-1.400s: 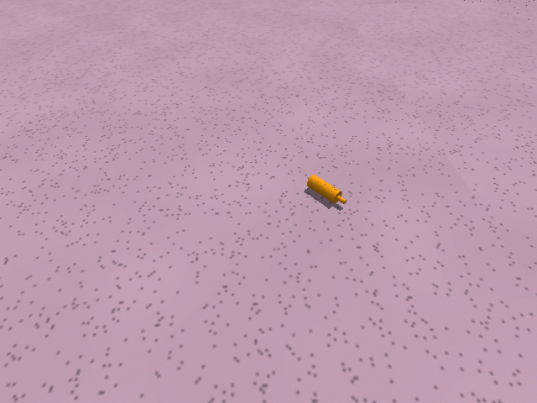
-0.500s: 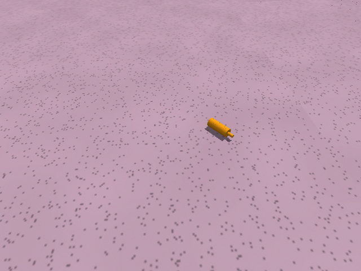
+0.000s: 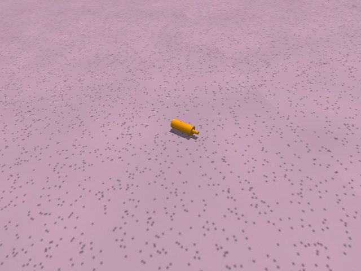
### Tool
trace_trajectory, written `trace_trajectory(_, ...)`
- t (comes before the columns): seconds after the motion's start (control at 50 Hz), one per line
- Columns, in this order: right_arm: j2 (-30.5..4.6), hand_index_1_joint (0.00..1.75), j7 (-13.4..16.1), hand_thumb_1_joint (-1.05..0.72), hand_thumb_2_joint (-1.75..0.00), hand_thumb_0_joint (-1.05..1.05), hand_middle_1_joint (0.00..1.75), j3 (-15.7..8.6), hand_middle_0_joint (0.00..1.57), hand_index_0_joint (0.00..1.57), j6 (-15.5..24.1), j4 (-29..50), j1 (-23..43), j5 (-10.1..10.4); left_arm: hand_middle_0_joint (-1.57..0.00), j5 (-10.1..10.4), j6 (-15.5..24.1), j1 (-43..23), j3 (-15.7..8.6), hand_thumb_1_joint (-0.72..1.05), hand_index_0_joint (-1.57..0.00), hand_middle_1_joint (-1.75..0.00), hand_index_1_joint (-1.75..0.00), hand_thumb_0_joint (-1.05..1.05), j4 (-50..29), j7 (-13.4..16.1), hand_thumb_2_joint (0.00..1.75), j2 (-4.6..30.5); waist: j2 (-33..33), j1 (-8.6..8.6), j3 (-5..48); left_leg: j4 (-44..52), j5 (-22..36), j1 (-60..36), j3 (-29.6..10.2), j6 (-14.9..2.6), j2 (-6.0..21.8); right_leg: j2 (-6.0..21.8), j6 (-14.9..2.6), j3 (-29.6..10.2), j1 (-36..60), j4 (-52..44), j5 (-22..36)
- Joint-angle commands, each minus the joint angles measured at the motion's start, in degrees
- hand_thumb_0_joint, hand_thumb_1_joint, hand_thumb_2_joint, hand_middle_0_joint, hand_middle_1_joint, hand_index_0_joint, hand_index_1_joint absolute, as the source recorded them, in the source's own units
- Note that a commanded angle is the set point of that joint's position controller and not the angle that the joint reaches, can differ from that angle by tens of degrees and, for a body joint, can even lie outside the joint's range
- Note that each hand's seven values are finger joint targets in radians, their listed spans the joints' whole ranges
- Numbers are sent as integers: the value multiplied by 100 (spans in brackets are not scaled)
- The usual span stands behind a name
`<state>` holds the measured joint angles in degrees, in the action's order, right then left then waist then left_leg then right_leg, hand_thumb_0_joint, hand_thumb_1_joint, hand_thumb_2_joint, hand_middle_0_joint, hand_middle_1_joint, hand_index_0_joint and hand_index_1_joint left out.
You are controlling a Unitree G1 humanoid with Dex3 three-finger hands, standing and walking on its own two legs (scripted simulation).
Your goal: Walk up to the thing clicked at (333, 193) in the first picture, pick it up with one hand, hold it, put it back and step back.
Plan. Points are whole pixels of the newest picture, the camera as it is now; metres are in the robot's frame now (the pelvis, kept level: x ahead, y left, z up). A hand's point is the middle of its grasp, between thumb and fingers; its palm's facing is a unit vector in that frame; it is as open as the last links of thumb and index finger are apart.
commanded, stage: walk up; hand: left
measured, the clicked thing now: (185, 127) +1.23 +0.03 -0.73
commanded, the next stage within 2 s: none
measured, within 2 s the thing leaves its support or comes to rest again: neither
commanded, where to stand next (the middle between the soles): +0.76 +0.04 m, yaw -32 degrees
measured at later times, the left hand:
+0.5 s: hand (90, 217) +0.32 +0.30 -0.15, palm faces -0.27 -0.87 -0.41, open 7.3 cm
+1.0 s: hand (113, 142) +0.58 +0.28 -0.12, palm faces -0.36 -0.80 -0.48, open 7.3 cm
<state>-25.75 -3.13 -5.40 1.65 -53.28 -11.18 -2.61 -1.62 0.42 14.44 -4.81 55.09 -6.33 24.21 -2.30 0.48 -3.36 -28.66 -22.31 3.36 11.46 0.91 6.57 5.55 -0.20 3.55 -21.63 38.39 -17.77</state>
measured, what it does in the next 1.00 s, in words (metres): walks ahead, turning right: right foot, then left foot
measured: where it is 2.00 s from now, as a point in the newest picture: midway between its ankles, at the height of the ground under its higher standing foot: (175, 186)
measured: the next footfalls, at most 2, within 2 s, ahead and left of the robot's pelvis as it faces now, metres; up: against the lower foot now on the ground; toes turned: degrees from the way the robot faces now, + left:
right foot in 0.02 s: +0.11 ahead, -0.14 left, +0.00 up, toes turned -6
left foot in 0.42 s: +0.36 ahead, +0.14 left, +0.00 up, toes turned -8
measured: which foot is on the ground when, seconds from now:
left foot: down 0.00-0.02, up 0.04-0.40, down 0.42-0.80, up 0.82-1.00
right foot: up 0.00-0.00, down 0.02-0.44, up 0.46-0.76, down 0.78-1.00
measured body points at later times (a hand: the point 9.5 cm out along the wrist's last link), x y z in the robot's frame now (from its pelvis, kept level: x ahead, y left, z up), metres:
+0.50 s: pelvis +0.21 +0.04 -0.02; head +0.23 +0.03 +0.43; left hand +0.33 +0.34 -0.13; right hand +0.23 -0.31 -0.11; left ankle +0.32 +0.14 -0.73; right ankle +0.09 -0.11 -0.68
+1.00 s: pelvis +0.40 +0.04 -0.01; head +0.41 +0.00 +0.44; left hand +0.59 +0.32 -0.09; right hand +0.35 -0.29 -0.14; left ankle +0.51 +0.16 -0.68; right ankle +0.37 -0.10 -0.73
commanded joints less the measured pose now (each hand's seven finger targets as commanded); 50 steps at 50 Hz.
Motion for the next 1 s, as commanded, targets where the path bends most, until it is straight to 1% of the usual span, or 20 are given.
trace_trajectory(0.0, -429, 30, -25, -90, -90, 0, 30, -6, 20, 20, 102, 983, 743, 53, -20, -27, 287, 1808, -656, 90, -20, -30, -30, 0, -133, 365, 90, 1793, 2485, -1147, 478, -3542, -1207, 3364, -51, -373, -421, 249, -531, -1673, 3060, -1731, -1582)
trace_trajectory(0.02, -542, 30, -48, -90, -90, 0, 30, 11, 20, 20, 98, 1192, 791, 154, -20, -9, 340, 1491, -625, 90, -20, -30, -30, 0, -486, 418, 90, 2137, 2251, -854, 339, -4262, -1325, 4094, -964, -109, -750, 1554, -1245, -4872, 2480, -3130, -2464)
trace_trajectory(0.04, -1042, 30, -25, -90, -90, 0, 30, -123, 20, 20, 103, 1169, 1097, 92, -20, 124, 318, 998, -604, 90, -20, -30, -30, 0, -602, 431, 90, 2160, 1047, -665, -135, -4232, -917, 3970, -1633, -49, -146, 1915, -1654, -5282, 1765, -3246, -3127)
trace_trajectory(0.1, -1091, 30, -72, -90, -90, 0, 30, -97, 20, 20, 117, 798, 438, 232, -20, 151, 388, 286, -439, 90, -20, -30, -30, 0, -852, 541, 90, 1674, 652, -201, -158, -3510, 93, 3444, -1643, -130, 180, 1054, -1193, -3291, 1539, -2752, -1813)
trace_trajectory(0.14, -1046, 30, -124, -90, -90, 0, 30, -147, 20, 20, 60, 662, -15, 160, -20, 148, 459, 236, -371, 90, -20, -30, -30, 0, -921, 533, 90, 1531, 759, -47, -173, -2982, 332, 2744, -1546, -64, 167, 735, -1065, -2509, 822, -2640, -1198)
trace_trajectory(0.3, -955, 30, -223, -90, -90, 0, 30, -240, 20, 20, 122, 1265, 502, 0, -20, 114, 618, 612, -403, 90, -20, -30, -30, 0, -1150, 543, 90, 1682, 791, -225, -191, -1264, 1029, 2582, -1250, 37, 78, 562, -1066, -2106, 803, -2077, -547)
trace_trajectory(0.38, -1041, 30, -162, -90, -90, 0, 30, -388, 20, 20, 246, 1053, -593, 17, -20, 101, 598, 253, -256, 90, -20, -30, -30, 0, -1285, 613, 90, 1450, 492, 523, 309, -435, 1008, 337, -767, -150, -389, 220, -748, -1435, -110, -392, 1190)
trace_trajectory(0.4, -1387, 30, -100, -90, -90, 0, 30, -536, 20, 20, 281, 880, -1394, -44, -20, 91, 591, 448, -137, 90, -20, -30, -30, 0, -1317, 625, 90, 1083, -657, 932, 738, 103, 96, -625, -1452, -418, -70, -239, -528, -965, -611, 1507, 1407)
trace_trajectory(0.42, -1746, 30, -30, -90, -90, 0, 30, -616, 20, 20, 327, 976, -1566, -69, -20, 192, 584, 783, 18, 90, -20, -30, -30, 0, -1335, 650, 90, 546, -1997, 830, 750, 1126, -951, -1199, -3786, -762, 1361, -1076, -236, -517, -1999, 2880, -1017)
trace_trajectory(0.44, -1979, 30, -31, -90, -90, 0, 30, -656, 20, 20, 309, 1094, -1046, 139, -20, 183, 579, 1003, -36, 90, -20, -30, -30, 0, -1236, 735, 90, 1042, -1505, 479, 780, 1813, -1798, -548, -5137, -1338, 1983, -816, -340, -795, -1993, 3538, -1310)
trace_trajectory(0.46, -1801, 30, -34, -90, -90, 0, 30, -623, 20, 20, 278, 1187, -629, 210, -20, 162, 571, 837, -38, 90, -20, -30, -30, 0, -1095, 725, 90, 1339, -751, 289, 244, 1844, -2097, 356, -4557, -1334, 1844, -396, -348, -915, -1745, 3636, -857)
trace_trajectory(0.54, -1202, 30, -9, -90, -90, 0, 30, -324, 20, 20, 310, 1178, -587, 163, -20, 248, 545, 829, -106, 90, -20, -30, -30, 0, -787, 540, 90, 1213, -705, 193, 118, 1304, 305, 584, -2168, -1243, 971, -84, -181, -654, -1175, 2202, -252)
trace_trajectory(0.62, -1308, 30, -25, -90, -90, 0, 30, -305, 20, 20, 292, 1270, -644, 92, -20, 212, 551, 286, -67, 90, -20, -30, -30, 0, -1014, 480, 90, 1019, -690, 258, 149, 1092, 1391, 595, -1654, -1582, 1242, -44, -113, -284, -749, 730, -345)
trace_trajectory(0.72, -1107, 30, -104, -90, -90, 0, 30, -188, 20, 20, 133, 1520, -261, 132, -20, 165, 588, 816, -231, 90, -20, -30, -30, 0, -762, 564, 90, 1119, -99, -238, 436, -195, 658, 1926, -721, -1001, 650, -575, -259, 268, 1614, -516, 936)
trace_trajectory(0.74, -894, 30, -103, -90, -90, 0, 30, -94, 20, 20, 126, 1570, -292, 134, -20, 154, 608, 1284, -363, 90, -20, -30, -30, 0, -668, 631, 90, 1381, 415, -539, 686, -1113, 635, 2501, -514, -774, 396, -502, -392, -116, 2530, -701, 536)
trace_trajectory(0.76, -557, 30, -108, -90, -90, 0, 30, 8, 20, 20, 122, 1634, -471, 143, -20, 102, 652, 1725, -521, 90, -20, -30, -30, 0, -656, 714, 90, 1831, 1713, -754, 787, -2775, -537, 3463, -263, -459, -324, 652, -775, -2220, 3066, -1573, -666)
trace_trajectory(0.78, -736, 30, -83, -90, -90, 0, 30, 5, 20, 20, 30, 1653, -622, 107, -20, 110, 691, 1453, -502, 90, -20, -30, -30, 0, -950, 778, 90, 2143, 1442, -536, 692, -3670, -937, 4099, -1008, -225, -528, 1862, -1430, -4467, 2829, -2269, -1400)
trace_trajectory(0.8, -1179, 30, -25, -90, -90, 0, 30, -140, 20, 20, -53, 1561, -510, 75, -20, 215, 646, 1096, -461, 90, -20, -30, -30, 0, -996, 792, 90, 2097, 785, -420, 335, -3879, -1056, 4066, -1565, -191, -73, 2058, -1794, -4512, 2204, -2157, -1598)
trace_trajectory(0.88, -1169, 30, -45, -90, -90, 0, 30, -197, 20, 20, -69, 1202, -809, 87, -20, 223, 631, 546, -337, 90, -20, -30, -30, 0, -1111, 819, 90, 1759, 897, -38, 23, -3384, -109, 3412, -1580, -131, 180, 991, -1303, -2387, 1106, -1818, -32)
trace_trajectory(0.98, -1091, 30, -207, -90, -90, 0, 30, -284, 20, 20, -121, 1316, -488, 38, -20, 126, 706, 538, -380, 90, -20, -30, -30, 0, -1202, 815, 90, 1914, 1027, -84, -69, -2642, 317, 2963, -1239, -71, 208, 847, -1350, -1917, 326, -1741, -354)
